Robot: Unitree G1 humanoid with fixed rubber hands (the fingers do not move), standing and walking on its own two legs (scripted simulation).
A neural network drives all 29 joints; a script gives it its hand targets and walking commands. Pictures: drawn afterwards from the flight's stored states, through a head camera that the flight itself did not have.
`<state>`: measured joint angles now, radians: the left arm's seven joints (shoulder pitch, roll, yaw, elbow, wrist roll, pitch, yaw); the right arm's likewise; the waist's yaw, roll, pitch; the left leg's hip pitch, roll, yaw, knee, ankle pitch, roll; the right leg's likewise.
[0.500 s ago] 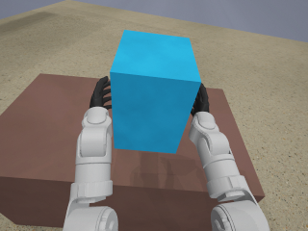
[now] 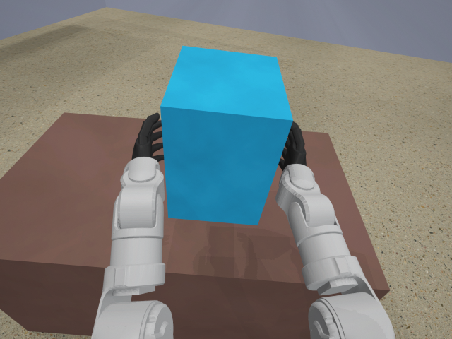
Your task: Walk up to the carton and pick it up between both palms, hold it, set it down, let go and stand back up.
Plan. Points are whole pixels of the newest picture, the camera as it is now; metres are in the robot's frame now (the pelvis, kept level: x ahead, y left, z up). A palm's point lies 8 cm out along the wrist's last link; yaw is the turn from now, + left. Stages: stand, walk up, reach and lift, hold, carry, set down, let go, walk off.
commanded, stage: hold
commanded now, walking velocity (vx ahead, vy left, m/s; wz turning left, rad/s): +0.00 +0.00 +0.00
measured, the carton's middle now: (221, 138) +0.40 +0.00 +0.19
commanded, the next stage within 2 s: none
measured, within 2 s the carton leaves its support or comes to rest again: neither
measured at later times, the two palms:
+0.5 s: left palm (144, 158) +0.36 +0.13 +0.18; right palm (290, 163) +0.36 -0.12 +0.17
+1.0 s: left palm (145, 158) +0.36 +0.13 +0.18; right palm (291, 164) +0.36 -0.12 +0.17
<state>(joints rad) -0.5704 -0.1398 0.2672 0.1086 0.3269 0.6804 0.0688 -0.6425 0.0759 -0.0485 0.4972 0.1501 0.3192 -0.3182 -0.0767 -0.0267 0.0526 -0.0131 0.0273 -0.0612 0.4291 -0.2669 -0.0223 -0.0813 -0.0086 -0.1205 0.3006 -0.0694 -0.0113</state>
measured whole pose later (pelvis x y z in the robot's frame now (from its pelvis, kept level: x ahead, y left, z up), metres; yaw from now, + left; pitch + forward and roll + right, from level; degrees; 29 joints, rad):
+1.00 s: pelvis +0.00 +0.01 +0.00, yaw +0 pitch -8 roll -2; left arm -0.58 -0.14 0.25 0.10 0.33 0.69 0.08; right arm -0.64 0.07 -0.06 0.49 0.16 0.31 -0.31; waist -0.08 -0.03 0.07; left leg -0.01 0.02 -0.05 0.44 -0.28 -0.02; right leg -0.08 -0.01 -0.11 0.30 -0.07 0.00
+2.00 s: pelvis +0.00 +0.00 +0.00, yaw +0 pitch -9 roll -1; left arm -0.57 -0.14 0.27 0.10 0.33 0.69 0.07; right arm -0.65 0.08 -0.05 0.50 0.15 0.31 -0.32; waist -0.08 -0.03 0.06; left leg 0.00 0.02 -0.06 0.42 -0.26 -0.02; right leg -0.08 -0.01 -0.11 0.30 -0.07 -0.01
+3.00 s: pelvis +0.00 +0.01 +0.00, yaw -1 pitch -9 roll -1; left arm -0.57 -0.14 0.26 0.10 0.33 0.70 0.08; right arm -0.65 0.08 -0.05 0.48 0.15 0.32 -0.32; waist -0.07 -0.03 0.06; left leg -0.01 0.02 -0.04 0.43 -0.27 -0.01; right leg -0.09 -0.01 -0.10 0.31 -0.07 0.00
